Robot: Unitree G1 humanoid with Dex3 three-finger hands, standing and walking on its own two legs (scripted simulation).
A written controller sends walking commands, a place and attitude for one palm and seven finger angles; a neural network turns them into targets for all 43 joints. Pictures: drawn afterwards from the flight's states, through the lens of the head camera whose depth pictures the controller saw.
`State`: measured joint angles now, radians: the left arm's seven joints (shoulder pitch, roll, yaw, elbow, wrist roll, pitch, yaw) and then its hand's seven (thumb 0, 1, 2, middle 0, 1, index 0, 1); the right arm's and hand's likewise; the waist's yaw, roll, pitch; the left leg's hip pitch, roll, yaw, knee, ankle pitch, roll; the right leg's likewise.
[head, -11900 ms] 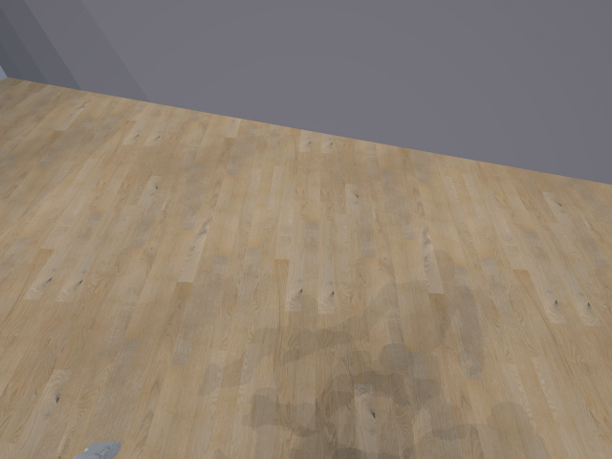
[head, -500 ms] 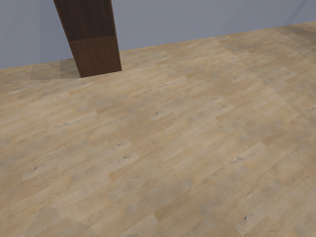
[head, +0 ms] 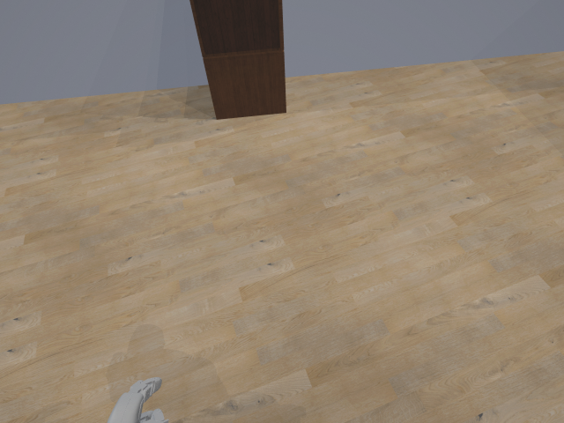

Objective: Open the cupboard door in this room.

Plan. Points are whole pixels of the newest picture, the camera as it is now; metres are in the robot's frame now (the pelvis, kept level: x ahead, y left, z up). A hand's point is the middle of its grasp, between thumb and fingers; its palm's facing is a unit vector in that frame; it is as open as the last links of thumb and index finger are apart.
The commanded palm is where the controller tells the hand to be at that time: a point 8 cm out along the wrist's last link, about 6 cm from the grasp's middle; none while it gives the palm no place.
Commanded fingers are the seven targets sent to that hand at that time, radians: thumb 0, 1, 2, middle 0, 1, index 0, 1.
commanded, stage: turn or walk to find it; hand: left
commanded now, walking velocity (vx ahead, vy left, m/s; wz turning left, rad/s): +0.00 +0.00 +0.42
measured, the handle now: out of the picture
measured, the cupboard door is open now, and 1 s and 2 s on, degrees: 0 0 0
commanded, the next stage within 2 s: stand and wait in 1.22 s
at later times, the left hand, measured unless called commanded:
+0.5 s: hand out of the picture -0.08 +0.24 -0.18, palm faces +0.27 -0.93 -0.26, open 7.4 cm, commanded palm none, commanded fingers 0.00 0.90 0.90 -0.20 -0.30 -0.20 -0.30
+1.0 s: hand out of the picture +0.00 +0.20 -0.13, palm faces +0.41 -0.87 -0.29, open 7.4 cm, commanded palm none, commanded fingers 0.00 0.90 0.90 -0.20 -0.30 -0.20 -0.30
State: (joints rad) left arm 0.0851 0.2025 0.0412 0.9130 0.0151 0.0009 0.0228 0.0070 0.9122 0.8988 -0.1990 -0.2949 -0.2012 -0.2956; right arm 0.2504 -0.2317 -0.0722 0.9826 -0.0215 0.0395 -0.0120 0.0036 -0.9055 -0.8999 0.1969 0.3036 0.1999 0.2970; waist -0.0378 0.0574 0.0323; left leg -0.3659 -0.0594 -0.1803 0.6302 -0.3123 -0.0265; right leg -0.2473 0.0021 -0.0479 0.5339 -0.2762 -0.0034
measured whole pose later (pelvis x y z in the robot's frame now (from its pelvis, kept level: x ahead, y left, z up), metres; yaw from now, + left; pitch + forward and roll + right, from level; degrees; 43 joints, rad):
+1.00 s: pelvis -0.02 -0.02 +0.01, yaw +26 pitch -1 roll +2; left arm 0.17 0.16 0.03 0.90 0.02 0.01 0.01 0.01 0.91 0.90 -0.20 -0.30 -0.20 -0.30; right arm 0.25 -0.25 -0.09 1.00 -0.03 0.08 0.01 0.01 -0.91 -0.90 0.20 0.30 0.20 0.30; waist -0.04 0.06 0.05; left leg -0.47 -0.04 -0.06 1.09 -0.41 -0.03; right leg -0.24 -0.06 -0.12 0.54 -0.29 -0.04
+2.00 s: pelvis -0.05 -0.01 +0.01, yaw +38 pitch -1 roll +0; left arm 0.23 0.16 0.01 1.12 0.01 0.01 0.02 0.01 0.92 0.90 -0.20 -0.30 -0.20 -0.30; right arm 0.27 -0.18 -0.02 1.14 -0.01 0.02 -0.03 0.00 -0.92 -0.90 0.19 0.30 0.20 0.30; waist 0.00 0.01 0.04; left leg -0.18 0.03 0.01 0.49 -0.29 -0.03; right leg -0.20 -0.04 -0.12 0.51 -0.28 -0.01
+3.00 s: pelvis -0.10 -0.03 +0.00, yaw +55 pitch -1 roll +0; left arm 0.26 0.22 0.05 1.06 0.02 0.05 0.02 0.01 0.91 0.90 -0.20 -0.30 -0.20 -0.30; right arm 0.16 -0.19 -0.04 1.04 -0.02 0.03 -0.01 0.00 -0.91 -0.90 0.19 0.30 0.20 0.30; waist 0.03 -0.05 0.09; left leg -0.23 -0.01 0.03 0.56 -0.30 0.02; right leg -0.32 -0.09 -0.11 0.74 -0.45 0.03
